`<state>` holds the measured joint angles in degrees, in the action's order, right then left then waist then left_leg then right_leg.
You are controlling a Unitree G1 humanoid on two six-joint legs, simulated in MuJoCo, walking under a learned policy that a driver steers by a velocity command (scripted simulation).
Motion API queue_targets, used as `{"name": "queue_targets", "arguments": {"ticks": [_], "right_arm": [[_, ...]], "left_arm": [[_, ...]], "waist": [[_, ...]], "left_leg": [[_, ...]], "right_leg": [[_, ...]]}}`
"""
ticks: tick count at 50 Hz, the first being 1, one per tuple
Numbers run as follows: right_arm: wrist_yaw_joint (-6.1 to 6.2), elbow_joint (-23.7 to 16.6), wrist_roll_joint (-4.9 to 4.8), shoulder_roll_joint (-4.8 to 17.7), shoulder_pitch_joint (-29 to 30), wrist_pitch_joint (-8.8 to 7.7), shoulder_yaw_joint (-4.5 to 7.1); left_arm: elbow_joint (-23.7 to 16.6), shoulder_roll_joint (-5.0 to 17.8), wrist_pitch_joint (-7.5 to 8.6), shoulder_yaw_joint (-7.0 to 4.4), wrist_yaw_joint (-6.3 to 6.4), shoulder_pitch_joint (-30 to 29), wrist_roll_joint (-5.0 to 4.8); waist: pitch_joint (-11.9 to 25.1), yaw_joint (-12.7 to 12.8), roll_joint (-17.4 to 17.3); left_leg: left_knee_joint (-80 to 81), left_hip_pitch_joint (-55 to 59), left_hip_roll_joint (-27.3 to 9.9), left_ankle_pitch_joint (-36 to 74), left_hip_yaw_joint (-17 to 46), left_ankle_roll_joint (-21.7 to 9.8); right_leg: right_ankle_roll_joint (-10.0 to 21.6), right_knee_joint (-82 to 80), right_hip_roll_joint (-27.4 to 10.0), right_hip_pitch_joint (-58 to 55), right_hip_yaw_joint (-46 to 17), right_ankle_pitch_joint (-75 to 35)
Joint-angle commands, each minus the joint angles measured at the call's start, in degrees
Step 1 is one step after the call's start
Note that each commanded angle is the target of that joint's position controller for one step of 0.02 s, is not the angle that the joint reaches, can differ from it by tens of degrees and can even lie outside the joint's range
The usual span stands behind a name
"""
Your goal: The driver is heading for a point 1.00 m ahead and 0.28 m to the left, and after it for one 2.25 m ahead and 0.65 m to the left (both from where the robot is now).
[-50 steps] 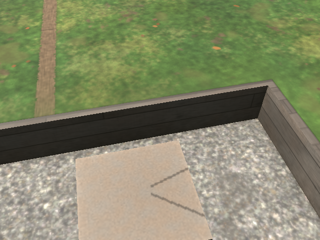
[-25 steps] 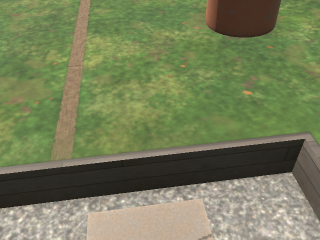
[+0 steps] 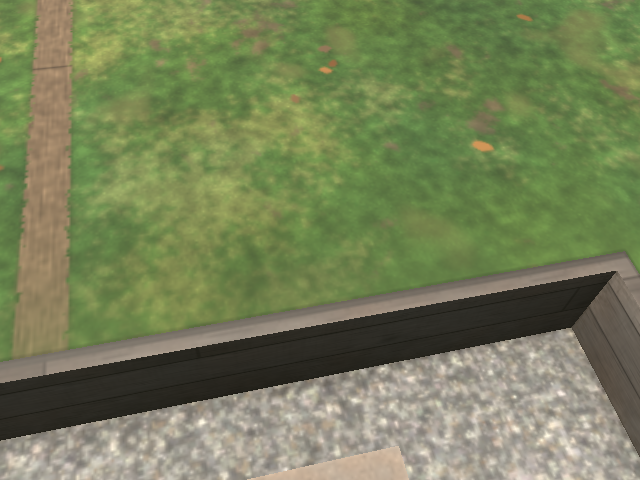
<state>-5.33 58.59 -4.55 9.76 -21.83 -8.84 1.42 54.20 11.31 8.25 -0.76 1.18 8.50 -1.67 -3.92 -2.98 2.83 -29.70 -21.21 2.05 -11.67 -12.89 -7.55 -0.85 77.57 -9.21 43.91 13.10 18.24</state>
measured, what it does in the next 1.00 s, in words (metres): walks ahead, turning left: right foot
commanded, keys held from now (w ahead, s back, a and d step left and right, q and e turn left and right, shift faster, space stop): w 0.34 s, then w+q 0.66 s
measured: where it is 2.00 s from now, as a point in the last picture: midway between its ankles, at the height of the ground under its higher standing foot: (150, 234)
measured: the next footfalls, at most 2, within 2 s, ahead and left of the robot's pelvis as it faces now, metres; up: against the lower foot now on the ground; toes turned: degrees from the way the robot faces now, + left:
right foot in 0.32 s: +0.31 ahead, -0.06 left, +0.00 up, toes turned -11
left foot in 1.06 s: +0.81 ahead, +0.20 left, +0.00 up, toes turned +31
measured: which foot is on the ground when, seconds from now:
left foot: down 0.00-0.32, up 0.34-1.00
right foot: up 0.00-0.30, down 0.32-1.00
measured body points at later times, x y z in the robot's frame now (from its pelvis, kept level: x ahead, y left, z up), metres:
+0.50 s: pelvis +0.28 -0.02 +0.01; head +0.27 -0.04 +0.46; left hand +0.33 +0.22 -0.12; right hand +0.26 -0.25 -0.15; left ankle +0.22 +0.06 -0.60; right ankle +0.27 -0.05 -0.73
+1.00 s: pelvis +0.54 +0.07 -0.04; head +0.53 +0.07 +0.41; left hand +0.34 +0.18 -0.19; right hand +0.83 -0.05 -0.11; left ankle +0.79 +0.19 -0.65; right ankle +0.27 -0.05 -0.72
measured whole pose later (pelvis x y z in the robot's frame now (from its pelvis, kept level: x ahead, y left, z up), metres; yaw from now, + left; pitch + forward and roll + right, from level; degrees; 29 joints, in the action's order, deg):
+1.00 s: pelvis +0.54 +0.07 -0.04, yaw +16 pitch -2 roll +0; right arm -6.6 40.7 -3.3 10.9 -0.2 -2.1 1.1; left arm 69.9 5.9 5.3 -0.2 -7.8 33.9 -3.0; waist -0.5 5.4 -0.1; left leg -58.6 -53.5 -4.0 -3.2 -15.1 -11.8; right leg -5.4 5.7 0.8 -28.0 27.5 29.2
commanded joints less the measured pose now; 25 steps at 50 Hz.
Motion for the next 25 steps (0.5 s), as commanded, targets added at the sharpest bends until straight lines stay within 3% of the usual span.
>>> {"name": "queue_targets", "arguments": {"ticks": [1, 2, 3, 4, 6, 7, 9, 11, 13, 14, 15, 16, 17, 18, 19, 20, 21, 22, 23, 24, 25], "right_arm": [[-0.30, -3.8, 0.99, 3.3, 1.8, 0.47, 0.29], [0.13, -2.7, 1.34, 3.4, -1.3, 0.44, 0.17], [0.53, -1.0, 1.09, 3.0, -5.5, 0.41, -0.03], [1.15, 0.1, 1.02, 2.7, -8.5, 0.61, -0.35], [1.87, 1.5, 1.31, 2.1, -13.5, 0.29, -0.93], [2.17, 1.7, 1.73, 1.9, -13.7, 0.32, -1.36], [2.85, 2.3, 2.56, 2.1, -15.7, 0.07, -1.52], [3.14, 2.3, 2.80, 3.9, -14.5, 0.21, -0.78], [3.89, 1.3, 3.31, 5.1, -10.8, 0.41, -0.15], [4.27, 0.7, 3.17, 5.9, -8.7, 0.66, 0.24], [4.84, 0.0, 3.47, 6.1, -6.2, 0.93, 0.08], [5.10, -0.7, 3.81, 5.1, -5.0, 1.38, -0.50], [4.58, -1.6, 2.04, 1.5, -7.4, 1.95, -1.67], [3.29, 1.2, 0.27, 6.3, -16.4, 2.76, 0.51], [3.06, 2.8, -0.31, 7.7, -20.9, 3.60, 1.06], [3.40, 3.0, 0.23, 5.3, -18.4, 4.00, 0.69], [3.82, 2.9, 0.81, 0.5, -14.5, 4.01, -0.14], [3.55, 2.3, 0.48, -2.9, -13.7, 4.11, -1.26], [3.19, 1.4, -0.26, -2.2, -11.6, 4.30, -1.05], [2.73, 0.8, -0.08, -1.0, -12.6, 4.53, -0.91], [2.58, -0.2, 0.33, -0.3, -11.6, 4.82, -0.70]], "left_arm": [[-2.3, -0.2, -0.85, 1.04, -0.83, -0.2, -1.41], [-2.5, -0.2, -0.99, 1.06, -1.57, -2.3, -1.47], [-3.5, -0.7, -1.43, 1.03, -2.39, -5.6, -1.15], [-4.1, -1.2, -1.90, 1.00, -3.15, -8.3, -1.53], [-4.7, -2.2, -2.10, 0.72, -4.52, -10.0, -1.90], [-5.4, -3.0, -2.13, 0.82, -5.17, -10.4, -1.35], [-6.1, -4.7, -2.42, 1.03, -6.05, -12.6, -1.44], [-6.0, -5.2, -2.53, 1.16, -5.91, -11.5, -1.27], [-4.6, -4.1, -3.22, 0.71, -5.95, -7.1, 0.32], [-3.2, -2.2, -3.47, -0.22, -6.31, -2.5, 1.10], [-0.6, 0.1, -3.14, -1.69, -6.54, 5.5, 1.52], [1.3, 2.8, -2.89, -3.08, -6.56, 11.7, 0.65], [0.7, 7.2, -2.38, -4.37, -5.82, 11.4, -1.22], [-2.0, 4.0, -1.73, -3.41, -6.86, 9.0, -3.18], [-2.6, 4.4, -1.40, -3.65, -6.90, 7.3, -4.80], [-2.6, 2.8, -0.87, -3.75, -6.48, 7.3, -4.23], [-1.2, 2.3, -0.50, -4.17, -6.51, 7.9, -4.32], [-0.3, 1.1, -0.66, -4.15, -5.77, 8.3, -4.35], [-0.4, -0.3, -0.96, -3.50, -5.04, 7.9, -3.94], [-0.1, -2.2, -1.15, -2.64, -4.33, 7.8, -3.81], [-0.3, -2.2, -1.15, -2.23, -3.82, 8.2, -3.61]], "waist": [[6.5, 3.4, -9.6], [6.5, 2.3, -9.2], [5.3, 1.2, -7.6], [4.8, 0.3, -6.7], [5.3, -0.6, -8.2], [5.2, -0.4, -8.0], [3.0, -0.9, -9.8], [2.8, 0.3, -10.0], [3.1, 2.3, -9.3], [2.9, 4.5, -8.9], [5.1, 8.6, -8.4], [8.7, 10.9, -5.7], [12.4, 8.0, 4.8], [10.4, 6.2, 8.1], [14.5, 5.9, 7.7], [10.5, 5.9, 0.7], [5.3, 5.1, -5.5], [3.1, 3.7, -7.4], [2.9, 2.6, -6.5], [3.8, 1.3, -4.3], [4.9, 1.8, -1.1]], "left_leg": [[16.7, -1.2, -14.3, 2.9, 13.9, -0.2], [16.8, 2.1, -14.4, 4.8, 14.7, -0.3], [16.2, 5.6, -13.9, 8.8, 14.6, 0.2], [16.2, 9.8, -14.0, 13.6, 14.8, 0.8], [15.4, 15.8, -13.7, 24.4, 13.0, 2.0], [14.7, 16.2, -12.2, 29.7, 10.3, 2.4], [15.3, 16.1, -11.1, 32.0, 8.6, 3.2], [14.7, 16.8, -11.7, 34.3, 7.4, 2.8], [8.5, 19.3, -12.3, 50.0, 6.2, 2.2], [4.6, 20.3, -13.1, 54.2, 5.7, 2.1], [-2.8, 18.7, -12.5, 48.7, 4.8, 1.7], [-12.4, 14.0, -10.3, 28.9, 3.7, 1.5], [-29.9, 3.4, -3.9, -20.9, -0.9, 0.4], [-46.8, -18.8, 1.2, -26.4, -1.7, 0.0], [-54.9, -23.1, -3.6, -20.5, 2.2, 1.0], [-56.4, -23.6, -6.8, -13.5, 3.5, 2.0], [-55.8, -22.2, -9.7, -7.7, 5.4, 3.5], [-54.8, -17.8, -11.2, -3.6, 6.6, 5.6], [-52.4, -15.1, -11.9, -2.5, 6.1, 6.7], [-50.5, -14.3, -11.7, -1.2, 5.8, 6.9], [-49.7, -14.9, -11.5, -0.2, 4.9, 7.1]], "right_leg": [[0.1, -3.8, -2.7, -2.9, -1.4, -5.8], [-0.4, -6.6, -2.0, -0.7, -0.1, -7.0], [-1.2, -9.7, -1.4, 2.2, 0.2, -8.7], [-1.7, -12.8, -0.8, 5.0, 0.5, -9.9], [-1.4, -19.5, 1.9, 4.4, 1.2, -11.5], [-0.3, -25.3, 3.7, 0.8, 1.5, -13.3], [1.4, -33.5, 8.2, -5.7, 3.9, -13.3], [3.5, -37.0, 10.6, -13.8, 2.9, -10.7], [6.5, -37.9, 12.2, -20.1, 1.1, -6.3], [8.1, -41.2, 11.4, -23.1, -0.9, -6.1], [9.1, -46.3, 10.0, -31.1, -2.0, -11.4], [8.3, -50.8, 6.5, -41.1, -4.1, -12.4], [4.0, -56.0, -8.9, -50.0, -19.8, -14.0], [8.3, -61.7, -17.4, -58.8, -38.4, -28.5], [8.9, -64.7, -17.7, -59.5, -38.2, -23.8], [6.3, -63.3, -14.7, -54.0, -31.5, -24.5], [4.8, -62.3, -11.4, -45.3, -23.1, -26.2], [3.9, -61.6, -8.6, -37.2, -17.0, -30.4], [4.0, -62.3, -6.1, -33.2, -12.2, -29.5], [3.7, -63.0, -4.6, -32.8, -10.5, -28.9], [2.8, -63.4, -3.8, -33.4, -8.2, -30.2]]}}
